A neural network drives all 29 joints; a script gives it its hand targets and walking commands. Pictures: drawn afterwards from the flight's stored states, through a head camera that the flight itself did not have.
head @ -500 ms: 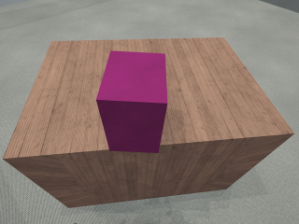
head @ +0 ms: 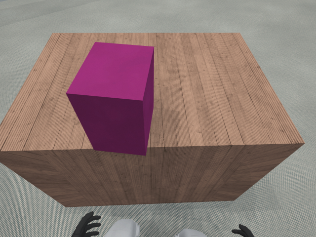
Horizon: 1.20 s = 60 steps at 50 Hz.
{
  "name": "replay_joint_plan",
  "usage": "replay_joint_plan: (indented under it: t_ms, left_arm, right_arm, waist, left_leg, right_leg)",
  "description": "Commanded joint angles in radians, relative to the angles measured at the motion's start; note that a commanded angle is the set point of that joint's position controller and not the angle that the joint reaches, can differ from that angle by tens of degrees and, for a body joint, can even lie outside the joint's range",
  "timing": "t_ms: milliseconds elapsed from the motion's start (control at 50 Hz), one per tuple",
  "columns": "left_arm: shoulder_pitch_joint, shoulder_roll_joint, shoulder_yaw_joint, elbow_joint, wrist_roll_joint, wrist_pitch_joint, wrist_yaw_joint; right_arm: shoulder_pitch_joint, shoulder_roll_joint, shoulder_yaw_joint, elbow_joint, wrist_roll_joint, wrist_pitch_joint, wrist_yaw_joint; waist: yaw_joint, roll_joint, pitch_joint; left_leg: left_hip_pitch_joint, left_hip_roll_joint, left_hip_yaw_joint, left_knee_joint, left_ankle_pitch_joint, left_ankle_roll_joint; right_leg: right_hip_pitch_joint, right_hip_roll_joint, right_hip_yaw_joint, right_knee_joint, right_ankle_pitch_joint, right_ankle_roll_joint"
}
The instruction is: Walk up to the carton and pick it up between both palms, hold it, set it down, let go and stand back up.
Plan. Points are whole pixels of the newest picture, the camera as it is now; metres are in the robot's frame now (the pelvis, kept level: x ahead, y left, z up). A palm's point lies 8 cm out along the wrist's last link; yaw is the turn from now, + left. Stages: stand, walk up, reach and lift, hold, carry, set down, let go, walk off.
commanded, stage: walk up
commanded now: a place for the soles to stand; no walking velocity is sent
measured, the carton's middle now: (121, 102) +0.45 +0.11 +0.06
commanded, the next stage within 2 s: none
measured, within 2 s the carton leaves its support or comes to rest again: neither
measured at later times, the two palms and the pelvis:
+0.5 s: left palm out of the picture +0.03 +0.24 -0.11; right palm out of the picture +0.12 -0.17 -0.11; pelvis +0.00 +0.02 +0.01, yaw +3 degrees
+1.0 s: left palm out of the picture +0.09 +0.24 -0.10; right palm out of the picture +0.08 -0.18 -0.12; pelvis +0.02 +0.04 +0.02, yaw -2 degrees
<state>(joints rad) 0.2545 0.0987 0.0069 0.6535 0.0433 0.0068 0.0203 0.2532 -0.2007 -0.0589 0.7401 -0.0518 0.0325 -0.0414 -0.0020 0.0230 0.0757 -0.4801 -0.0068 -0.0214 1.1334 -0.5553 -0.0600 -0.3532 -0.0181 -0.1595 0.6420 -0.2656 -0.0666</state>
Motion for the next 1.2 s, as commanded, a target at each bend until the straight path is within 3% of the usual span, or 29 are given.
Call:
replay_joint_plan:
  t_ms: [0,20,40,60,100,140,160,200,220,240,260,280,300,320,360,380,460,620,640,720,800,900,940,960,1000,1120,1140,1160,1180]
  left_arm:
    - [0.006,0.162,0.060,-0.106,-0.007,-0.063,0.033]
    - [0.010,0.163,0.059,-0.105,-0.007,-0.068,0.036]
    - [0.033,0.154,0.057,-0.100,-0.002,-0.072,0.039]
    - [0.037,0.152,0.059,-0.100,-0.005,-0.073,0.041]
    - [0.055,0.155,0.056,-0.096,-0.007,-0.074,0.043]
    - [0.057,0.164,0.059,-0.095,-0.009,-0.068,0.043]
    - [0.041,0.180,0.062,-0.094,-0.006,-0.065,0.039]
    - [0.026,0.191,0.060,-0.076,-0.014,-0.052,0.021]
    - [0.000,0.194,0.059,-0.075,-0.019,-0.042,0.013]
    - [0.004,0.185,0.052,-0.071,-0.024,-0.034,-0.001]
    - [0.055,0.132,0.035,-0.060,-0.039,-0.032,-0.015]
    - [0.046,0.107,0.024,-0.062,-0.035,-0.027,-0.016]
    - [0.035,0.111,0.023,-0.052,-0.030,-0.025,-0.017]
    - [0.044,0.093,0.021,-0.043,-0.024,-0.026,-0.022]
    - [0.089,0.080,0.019,-0.021,-0.024,-0.033,-0.024]
    - [0.114,0.098,0.024,-0.005,-0.022,-0.041,-0.025]
    - [0.122,0.126,0.041,0.007,-0.027,-0.056,-0.018]
    - [0.129,0.113,0.040,0.023,-0.030,-0.064,-0.009]
    - [0.118,0.117,0.041,0.025,-0.031,-0.063,-0.007]
    - [0.114,0.104,0.037,0.027,-0.024,-0.059,-0.003]
    - [0.121,0.110,0.042,0.042,-0.025,-0.059,0.001]
    - [0.103,0.106,0.040,0.038,-0.021,-0.054,0.008]
    - [0.084,0.104,0.038,0.041,-0.021,-0.052,0.009]
    - [0.099,0.098,0.037,0.043,-0.023,-0.053,0.010]
    - [0.087,0.103,0.036,0.039,-0.024,-0.052,0.013]
    - [0.075,0.100,0.035,0.043,-0.017,-0.046,0.016]
    - [0.073,0.088,0.031,0.044,-0.024,-0.046,0.017]
    - [0.165,0.122,0.056,0.038,-0.021,-0.047,0.061]
    - [0.271,0.206,0.086,0.049,-0.015,-0.048,0.088]
  right_arm:
    - [0.004,-0.034,0.004,-0.095,-0.004,0.005,0.019]
    - [-0.009,-0.024,0.007,-0.096,-0.006,0.007,0.025]
    - [-0.002,-0.035,0.004,-0.096,-0.008,0.010,0.029]
    - [-0.007,-0.027,0.007,-0.104,-0.008,0.011,0.033]
    - [-0.053,-0.030,0.008,-0.117,-0.009,0.013,0.039]
    - [-0.061,-0.007,0.017,-0.129,-0.005,0.010,0.046]
    - [-0.058,0.008,0.023,-0.136,0.002,0.006,0.051]
    - [0.010,0.034,0.024,-0.108,0.012,-0.006,0.056]
    - [0.065,0.029,0.020,-0.099,0.012,-0.016,0.055]
    - [0.115,0.007,0.011,-0.092,0.008,-0.031,0.051]
    - [0.114,-0.053,-0.005,-0.101,-0.004,-0.042,0.046]
    - [0.051,-0.078,-0.013,-0.115,0.018,-0.054,0.038]
    - [-0.010,-0.052,-0.005,-0.117,0.032,-0.059,0.030]
    - [-0.038,-0.033,0.006,-0.117,0.036,-0.064,0.024]
    - [-0.066,-0.046,0.014,-0.114,0.040,-0.068,0.027]
    - [-0.069,-0.043,0.016,-0.104,0.045,-0.066,0.034]
    - [-0.031,0.007,0.026,-0.084,0.040,-0.060,0.046]
    - [-0.008,-0.012,0.017,-0.034,0.030,-0.061,0.046]
    - [0.001,-0.010,0.018,-0.027,0.034,-0.059,0.044]
    - [0.005,-0.021,0.015,-0.020,0.036,-0.059,0.044]
    - [0.027,-0.020,0.015,-0.005,0.042,-0.057,0.043]
    - [0.021,-0.032,0.014,-0.002,0.038,-0.052,0.044]
    - [0.031,-0.034,0.014,-0.001,0.039,-0.054,0.045]
    - [0.026,-0.047,0.009,-0.004,0.039,-0.054,0.045]
    - [0.037,-0.032,0.015,-0.001,0.038,-0.050,0.044]
    - [0.051,-0.049,0.013,0.003,0.039,-0.046,0.044]
    - [0.062,-0.051,0.010,0.004,0.038,-0.046,0.045]
    - [-0.097,-0.164,-0.013,-0.066,0.006,-0.010,0.062]
    - [-0.144,-0.120,-0.011,-0.107,-0.012,0.015,0.072]
  waist:
    - [0.014,-0.068,-0.061]
    - [0.019,-0.075,-0.051]
    - [0.022,-0.041,-0.089]
    - [0.024,-0.080,-0.095]
    - [0.040,-0.061,-0.102]
    - [0.045,-0.082,-0.102]
    - [0.036,-0.130,-0.107]
    - [0.009,-0.161,-0.125]
    - [-0.022,-0.118,-0.121]
    - [-0.051,-0.092,-0.119]
    - [-0.030,0.072,-0.109]
    - [-0.015,0.103,-0.069]
    - [0.000,0.072,-0.011]
    - [0.015,0.046,0.002]
    - [0.041,0.077,-0.002]
    - [0.049,0.059,-0.018]
    - [0.021,-0.011,-0.031]
    - [0.014,-0.031,-0.061]
    - [0.009,-0.062,-0.058]
    - [0.012,-0.009,-0.023]
    - [0.015,-0.050,-0.036]
    - [0.011,-0.021,-0.047]
    - [0.003,-0.051,-0.063]
    - [0.016,-0.031,-0.057]
    - [0.009,-0.016,-0.033]
    - [0.005,-0.060,-0.050]
    - [0.000,-0.032,-0.063]
    - [0.079,0.092,-0.012]
    - [0.099,-0.020,-0.038]
  left_leg:
    - [-0.092,0.055,-0.053,0.007,0.050,0.011]
    - [-0.088,0.054,-0.039,-0.026,0.054,0.017]
    - [-0.091,0.050,-0.036,-0.036,0.053,0.019]
    - [-0.090,0.056,-0.028,-0.067,0.043,0.019]
    - [-0.103,0.060,-0.014,-0.133,0.029,0.024]
    - [-0.040,0.054,0.028,-0.222,-0.002,0.036]
    - [0.005,0.051,0.040,-0.274,0.005,0.048]
    - [0.171,0.025,0.097,-0.438,0.079,0.070]
    - [0.256,0.007,0.109,-0.565,0.189,0.090]
    - [0.364,0.029,0.056,-0.684,0.286,0.107]
    - [0.421,0.146,-0.139,-0.755,0.171,0.151]
    - [0.237,0.271,-0.351,-0.858,0.008,0.221]
    - [0.121,0.256,-0.314,-0.892,0.024,0.239]
    - [0.130,0.244,-0.271,-0.886,0.096,0.227]
    - [0.120,0.192,-0.171,-0.858,0.205,0.185]
    - [0.119,0.160,-0.131,-0.840,0.248,0.170]
    - [0.194,0.109,-0.048,-0.793,0.213,0.128]
    - [0.304,0.106,0.000,-0.768,0.348,0.116]
    - [0.289,0.114,-0.008,-0.778,0.359,0.114]
    - [0.271,0.121,0.007,-0.809,0.344,0.117]
    - [0.288,0.119,0.034,-0.791,0.391,0.113]
    - [0.309,0.125,0.055,-0.791,0.368,0.123]
    - [0.316,0.136,0.050,-0.793,0.403,0.117]
    - [0.314,0.134,0.061,-0.780,0.400,0.122]
    - [0.305,0.126,0.074,-0.787,0.398,0.116]
    - [0.319,0.141,0.084,-0.776,0.420,0.120]
    - [0.319,0.138,0.088,-0.784,0.406,0.121]
    - [0.164,0.064,0.184,-0.555,0.360,0.110]
    - [0.019,0.000,0.186,-0.365,0.157,0.083]
  right_leg:
    - [0.091,-0.388,0.422,-0.385,-0.043,-0.160]
    - [0.078,-0.387,0.410,-0.386,-0.050,-0.157]
    - [0.134,-0.379,0.413,-0.381,-0.078,-0.160]
    - [0.130,-0.377,0.401,-0.388,-0.101,-0.159]
    - [0.178,-0.385,0.398,-0.376,-0.105,-0.154]
    - [0.135,-0.370,0.360,-0.374,-0.129,-0.137]
    - [0.126,-0.349,0.330,-0.360,-0.109,-0.120]
    - [0.046,-0.294,0.242,-0.327,-0.110,-0.074]
    - [-0.010,-0.271,0.221,-0.291,-0.112,-0.047]
    - [-0.098,-0.238,0.171,-0.242,-0.169,0.006]
    - [-0.210,-0.182,0.122,-0.155,-0.259,0.066]
    - [-0.100,-0.055,0.054,-0.050,-0.195,0.101]
    - [-0.012,-0.050,0.093,0.005,-0.179,0.100]
    - [0.000,-0.035,0.114,-0.014,-0.177,0.089]
    - [0.083,-0.031,0.125,-0.118,-0.031,0.077]
    - [0.128,-0.024,0.123,-0.135,0.024,0.069]
    - [0.124,-0.078,0.201,-0.225,0.036,0.049]
    - [0.125,-0.092,0.228,-0.243,0.156,0.049]
    - [0.131,-0.089,0.214,-0.226,0.184,0.050]
    - [0.123,-0.082,0.216,-0.218,0.161,0.051]
    - [0.129,-0.077,0.226,-0.206,0.213,0.047]
    - [0.109,-0.067,0.233,-0.189,0.206,0.049]
    - [0.115,-0.057,0.219,-0.184,0.192,0.053]
    - [0.113,-0.059,0.221,-0.190,0.198,0.051]
    - [0.091,-0.065,0.239,-0.185,0.216,0.047]
    - [0.101,-0.045,0.232,-0.159,0.237,0.053]
    - [0.094,-0.053,0.247,-0.163,0.217,0.051]
    - [0.150,-0.173,0.381,-0.181,0.369,0.003]
    - [0.239,-0.314,0.590,-0.243,0.457,-0.087]
